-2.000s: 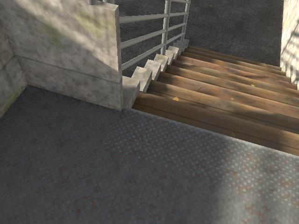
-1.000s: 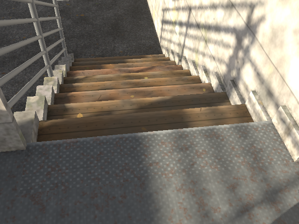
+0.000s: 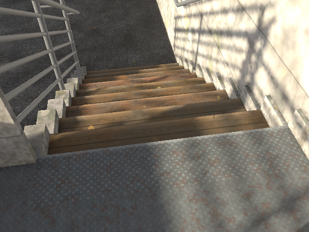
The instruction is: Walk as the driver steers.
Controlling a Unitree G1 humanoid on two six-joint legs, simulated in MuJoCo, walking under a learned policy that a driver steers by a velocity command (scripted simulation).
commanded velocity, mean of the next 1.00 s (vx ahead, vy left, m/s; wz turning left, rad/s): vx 0.00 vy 0.00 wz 0.00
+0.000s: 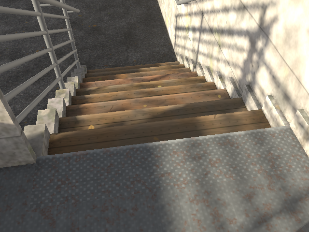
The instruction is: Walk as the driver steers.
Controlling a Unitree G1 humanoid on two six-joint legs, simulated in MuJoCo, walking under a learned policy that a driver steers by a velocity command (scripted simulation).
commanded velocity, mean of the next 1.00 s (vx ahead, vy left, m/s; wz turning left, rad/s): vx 0.02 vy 0.00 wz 0.00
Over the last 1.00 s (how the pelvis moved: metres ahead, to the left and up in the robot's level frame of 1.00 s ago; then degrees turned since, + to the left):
0.01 0.00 0.00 0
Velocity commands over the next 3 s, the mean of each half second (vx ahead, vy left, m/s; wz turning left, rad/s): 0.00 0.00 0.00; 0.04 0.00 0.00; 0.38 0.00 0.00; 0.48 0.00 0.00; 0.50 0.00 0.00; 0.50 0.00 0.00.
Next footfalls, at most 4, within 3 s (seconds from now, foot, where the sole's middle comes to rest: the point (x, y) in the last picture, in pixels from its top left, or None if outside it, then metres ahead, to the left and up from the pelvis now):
1.60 right None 0.42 -0.03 -0.78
2.16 left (136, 184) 0.74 0.12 -0.78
2.72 right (172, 153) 0.92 -0.06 -0.78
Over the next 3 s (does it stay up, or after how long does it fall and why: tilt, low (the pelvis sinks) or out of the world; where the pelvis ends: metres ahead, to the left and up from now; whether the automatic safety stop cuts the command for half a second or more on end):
stays up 0.96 0.02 -0.03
